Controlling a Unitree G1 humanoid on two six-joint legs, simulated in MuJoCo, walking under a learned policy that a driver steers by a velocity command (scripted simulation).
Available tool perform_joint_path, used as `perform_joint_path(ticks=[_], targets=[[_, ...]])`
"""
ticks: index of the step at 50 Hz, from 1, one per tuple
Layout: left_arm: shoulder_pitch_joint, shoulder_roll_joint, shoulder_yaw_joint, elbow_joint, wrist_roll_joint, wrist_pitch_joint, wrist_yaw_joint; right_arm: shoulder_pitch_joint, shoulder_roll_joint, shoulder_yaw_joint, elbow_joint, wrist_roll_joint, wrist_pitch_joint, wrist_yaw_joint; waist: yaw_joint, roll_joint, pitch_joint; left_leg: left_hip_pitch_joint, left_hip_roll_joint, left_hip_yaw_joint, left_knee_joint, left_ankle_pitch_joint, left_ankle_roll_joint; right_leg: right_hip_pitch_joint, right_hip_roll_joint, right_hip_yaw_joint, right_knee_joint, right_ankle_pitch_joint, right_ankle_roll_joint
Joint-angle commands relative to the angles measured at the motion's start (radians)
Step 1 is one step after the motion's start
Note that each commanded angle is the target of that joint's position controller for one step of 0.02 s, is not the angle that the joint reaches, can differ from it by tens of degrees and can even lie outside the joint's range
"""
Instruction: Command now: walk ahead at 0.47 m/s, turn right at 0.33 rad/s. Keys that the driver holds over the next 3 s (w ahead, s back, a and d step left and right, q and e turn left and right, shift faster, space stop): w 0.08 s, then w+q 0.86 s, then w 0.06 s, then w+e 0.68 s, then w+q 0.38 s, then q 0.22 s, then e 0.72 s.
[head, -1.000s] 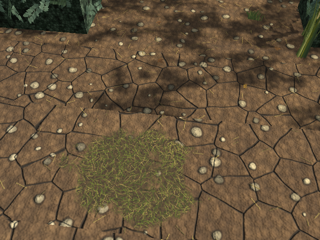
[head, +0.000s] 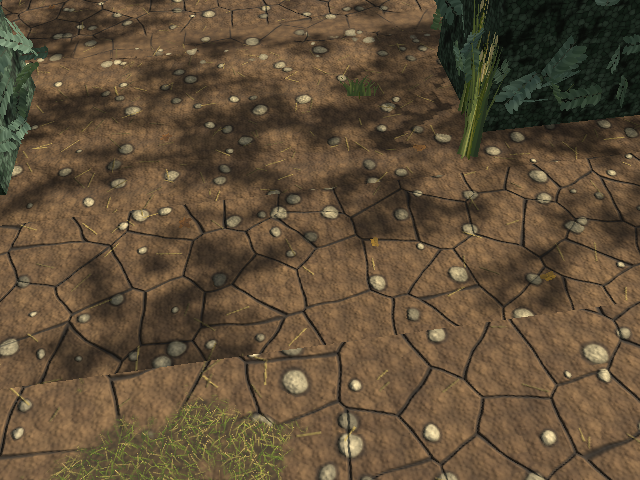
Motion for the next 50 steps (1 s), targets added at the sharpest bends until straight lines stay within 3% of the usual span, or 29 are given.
perform_joint_path(ticks=[1, 4, 6, 8, 9, 10, 12, 13, 15, 16, 18, 19, 20, 21, 22, 23, 24, 25, 27, 33, 40, 43, 44, 45, 46, 47, 48, 49, 50], targets=[[-0.022, 0.012, -0.019, -0.079, 0.041, 0.022, 0.039, -0.083, 0.061, 0.046, -0.061, 0.005, 0.008, -0.014, 0.034, -0.002, 0.035, 0.023, 0.350, -0.546, -0.461, 0.049, 0.297, -0.321, -0.198, 0.077, -0.069, 0.176, 0.033], [-0.109, -0.027, -0.051, -0.123, -0.001, 0.032, 0.006, -0.008, -0.047, 0.007, 0.014, -0.003, -0.019, -0.053, -0.011, 0.022, 0.003, -0.079, 0.201, -0.224, -0.455, 0.105, 0.218, -0.139, -0.216, -0.083, -0.354, 0.158, 0.084], [-0.035, -0.009, -0.055, -0.105, 0.019, 0.017, -0.025, 0.033, -0.064, 0.005, 0.034, -0.044, -0.018, -0.045, 0.000, 0.029, 0.002, -0.230, 0.140, -0.163, -0.337, 0.111, 0.199, 0.016, -0.189, -0.103, -0.290, 0.405, 0.068], [-0.233, 0.023, -0.053, -0.163, 0.048, 0.019, -0.004, 0.273, -0.007, 0.025, 0.097, -0.009, -0.030, -0.076, -0.149, 0.053, 0.020, 0.293, 0.193, -0.308, -0.153, 0.039, 0.210, -0.478, -0.253, 0.001, -0.604, 0.711, 0.089], [-0.315, 0.016, -0.056, -0.181, 0.035, 0.024, 0.010, 0.385, 0.004, 0.028, 0.133, -0.005, -0.029, -0.076, -0.197, 0.047, 0.031, 0.371, 0.208, -0.361, -0.088, 0.002, 0.221, -0.566, -0.252, -0.020, -0.678, 0.709, 0.100], [-0.315, 0.003, -0.073, -0.158, 0.016, 0.032, 0.013, 0.357, 0.007, 0.029, 0.119, 0.012, -0.020, -0.072, -0.193, 0.007, 0.045, 0.201, 0.145, -0.279, -0.038, -0.072, 0.176, -0.370, -0.251, -0.052, -0.939, 0.866, 0.100], [-0.323, -0.011, -0.086, -0.175, -0.015, 0.059, 0.002, 0.297, -0.083, 0.017, 0.094, -0.038, -0.002, -0.005, -0.141, 0.084, 0.086, -0.285, 0.130, -0.267, -0.138, -0.235, 0.185, 0.143, -0.192, -0.148, -0.815, 0.942, 0.105], [-0.299, 0.018, -0.081, -0.178, -0.008, 0.073, -0.001, 0.254, -0.096, 0.011, 0.077, -0.034, -0.004, 0.014, -0.102, 0.068, 0.118, -0.306, 0.153, -0.299, -0.121, -0.290, 0.180, 0.169, -0.213, -0.121, -0.814, 0.902, 0.100], [-0.274, 0.044, -0.080, -0.180, 0.014, 0.080, 0.005, 0.274, -0.116, 0.001, 0.114, 0.015, 0.004, 0.009, -0.078, 0.002, 0.162, -0.153, 0.158, -0.363, -0.008, -0.295, 0.145, 0.185, -0.241, -0.088, -1.048, 0.828, 0.084], [-0.194, 0.074, -0.062, -0.129, -0.004, 0.072, 0.014, 0.283, -0.144, -0.004, 0.143, 0.026, 0.020, 0.011, -0.052, -0.017, 0.141, -0.074, 0.132, -0.348, 0.106, -0.271, 0.123, 0.275, -0.237, -0.105, -1.161, 0.909, 0.083], [0.136, 0.196, 0.020, -0.022, -0.024, 0.052, 0.042, 0.343, -0.124, 0.003, 0.198, -0.037, 0.040, 0.051, 0.097, -0.077, 0.015, -0.174, 0.071, -0.254, 0.485, -0.033, 0.007, 0.708, -0.268, -0.145, -1.079, 0.928, 0.005], [0.351, 0.184, 0.036, 0.038, -0.012, 0.048, 0.010, 0.682, 0.079, 0.036, 0.311, -0.034, 0.043, 0.081, 0.032, -0.265, -0.355, -0.382, 0.012, -0.177, 0.946, -0.317, -0.063, 1.204, -0.455, -0.059, -0.616, 1.458, -0.215], [0.425, 0.159, 0.033, 0.045, 0.010, 0.053, -0.007, 0.570, 0.044, 0.032, 0.243, 0.000, 0.041, 0.101, 0.108, -0.232, -0.410, -0.564, 0.007, -0.144, 1.193, -0.368, -0.061, 1.221, -0.516, 0.059, -0.652, 1.280, -0.253], [0.433, 0.161, 0.036, 0.073, 0.019, 0.069, 0.002, 0.333, 0.009, 0.013, 0.158, 0.028, 0.039, 0.096, 0.156, -0.185, -0.228, -0.717, 0.010, -0.124, 1.275, -0.293, -0.052, 1.029, -0.517, 0.120, -0.814, 0.931, -0.194], [0.315, 0.199, 0.045, 0.077, -0.020, 0.070, 0.008, 0.181, 0.014, 0.007, 0.079, 0.039, 0.021, 0.069, 0.123, -0.151, -0.059, -0.873, 0.027, -0.130, 1.264, -0.124, -0.040, 0.768, -0.554, 0.279, -1.004, 0.157, -0.207], [0.190, 0.113, 0.017, 0.052, -0.006, 0.057, 0.008, 0.152, -0.017, 0.000, 0.082, 0.038, 0.005, 0.040, 0.071, -0.069, 0.021, -0.786, 0.091, -0.183, 1.167, 0.056, -0.010, 0.510, -0.572, 0.270, -1.078, 0.077, -0.203], [0.043, -0.050, -0.041, 0.008, 0.005, 0.018, 0.019, 0.116, 0.036, 0.020, 0.069, 0.019, -0.006, 0.011, -0.028, 0.022, 0.027, -0.619, 0.163, -0.270, 0.837, 0.309, 0.015, 0.334, -0.542, 0.172, -1.139, 0.246, -0.174], [-0.003, -0.076, -0.049, 0.003, 0.006, 0.000, 0.031, 0.095, 0.056, 0.023, 0.074, 0.007, 0.003, 0.011, -0.056, -0.032, 0.062, -0.548, 0.201, -0.241, 0.741, 0.339, 0.023, 0.245, -0.536, 0.126, -1.203, 0.290, -0.178], [0.026, -0.083, -0.048, 0.037, -0.037, -0.026, 0.074, 0.093, 0.062, 0.018, 0.080, -0.005, 0.029, 0.032, -0.055, -0.062, 0.074, -0.464, 0.193, -0.223, 0.435, 0.423, 0.022, 0.235, -0.494, 0.009, -1.308, 0.363, -0.212], [0.110, 0.004, -0.016, 0.126, 0.003, -0.020, 0.073, -0.101, 0.059, 0.017, -0.003, 0.019, 0.063, 0.060, -0.030, -0.009, 0.074, -0.352, 0.139, -0.133, 0.048, 0.573, 0.030, 0.367, -0.444, -0.260, -1.296, 0.678, -0.157], [0.252, 0.060, 0.016, 0.213, -0.020, -0.007, 0.091, -0.323, -0.010, -0.022, -0.082, 0.017, 0.069, 0.056, 0.038, -0.042, 0.112, -0.336, 0.060, -0.031, -0.102, 0.325, 0.041, 0.685, -0.444, -0.384, -1.218, 0.862, -0.104], [0.232, 0.127, 0.049, 0.209, -0.016, 0.013, 0.089, -0.250, -0.067, -0.058, -0.067, 0.038, 0.048, 0.030, -0.034, -0.076, 0.048, -0.060, -0.056, 0.063, -0.191, 0.304, 0.072, 0.656, -0.427, -0.459, -0.992, 1.267, -0.077], [0.240, 0.113, 0.044, 0.210, 0.011, 0.009, 0.076, -0.103, -0.119, -0.091, -0.023, 0.042, 0.033, 0.008, -0.076, -0.070, -0.046, 0.243, -0.096, 0.061, -0.117, 0.401, 0.114, 0.468, -0.385, -0.475, -0.793, 1.245, -0.037], [0.273, 0.002, 0.003, 0.179, 0.040, -0.003, 0.057, 0.130, -0.156, -0.111, 0.042, 0.037, 0.032, -0.022, -0.121, 0.048, -0.279, 0.799, 0.040, -0.195, -0.014, 0.539, 0.268, 0.048, -0.318, -0.433, -0.482, 0.913, 0.067], [0.177, 0.013, 0.005, 0.137, 0.002, -0.009, 0.007, 0.377, -0.182, -0.106, 0.120, 0.021, 0.053, -0.031, -0.202, 0.099, -0.436, 1.007, 0.264, -0.645, -0.307, 0.447, 0.388, -0.143, -0.126, -0.322, -0.211, -0.076, 0.113], [-0.059, -0.002, 0.001, 0.075, -0.053, -0.006, -0.014, 0.415, -0.199, -0.131, 0.183, 0.000, 0.026, -0.028, -0.274, 0.032, -0.182, 0.921, 0.284, -0.688, -0.407, 0.315, 0.302, -0.394, -0.120, -0.130, -0.121, -0.095, 0.062], [-0.170, 0.001, 0.003, 0.047, -0.052, -0.014, 0.003, 0.284, -0.198, -0.139, 0.165, 0.019, 0.001, -0.023, -0.237, 0.032, 0.011, 0.660, 0.267, -0.579, -0.435, 0.280, 0.260, -0.427, -0.197, -0.069, -0.129, -0.035, 0.048], [-0.108, 0.049, 0.018, 0.046, -0.027, -0.011, 0.029, 0.173, -0.117, -0.110, 0.156, 0.037, -0.009, -0.012, -0.141, 0.049, -0.030, 0.488, 0.241, -0.518, -0.452, 0.313, 0.271, -0.279, -0.227, -0.052, -0.182, 0.014, 0.032], [-0.056, 0.025, 0.018, 0.055, -0.012, -0.004, 0.046, 0.104, -0.030, -0.081, 0.157, 0.047, -0.017, 0.002, -0.074, 0.087, -0.001, 0.305, 0.222, -0.459, -0.483, 0.337, 0.269, -0.163, -0.252, -0.052, -0.216, 0.055, 0.013]])
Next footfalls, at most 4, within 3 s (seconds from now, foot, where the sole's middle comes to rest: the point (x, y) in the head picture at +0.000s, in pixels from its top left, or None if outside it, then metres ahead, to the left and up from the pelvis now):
0.36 right None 0.36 -0.19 -0.91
0.88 left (280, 456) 0.61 0.14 -0.91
1.56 right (327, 308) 1.14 0.02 -1.07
1.96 left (244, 247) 1.39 0.30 -1.07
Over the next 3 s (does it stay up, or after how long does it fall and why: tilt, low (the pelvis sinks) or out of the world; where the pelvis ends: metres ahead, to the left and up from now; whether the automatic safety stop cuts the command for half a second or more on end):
stays up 1.48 0.29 -0.29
